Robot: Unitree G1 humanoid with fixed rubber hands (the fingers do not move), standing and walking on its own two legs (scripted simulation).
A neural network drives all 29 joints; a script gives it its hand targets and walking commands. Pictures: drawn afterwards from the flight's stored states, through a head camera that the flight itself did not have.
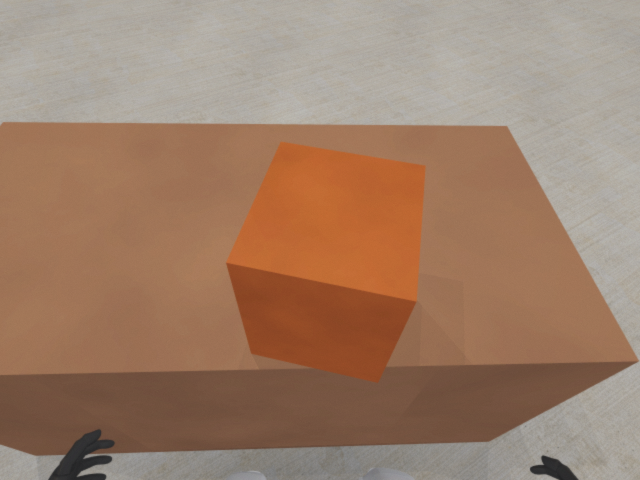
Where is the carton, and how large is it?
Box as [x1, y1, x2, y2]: [226, 142, 425, 382]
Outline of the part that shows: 280,142 226,261 251,353 377,382 416,301 425,166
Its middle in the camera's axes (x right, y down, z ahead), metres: +0.02 +0.04 +0.55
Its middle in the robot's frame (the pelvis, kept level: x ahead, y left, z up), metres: +0.39 -0.02 +0.01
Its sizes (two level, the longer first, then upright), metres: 0.210 0.200 0.250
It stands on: a pedestal, 0.63 m high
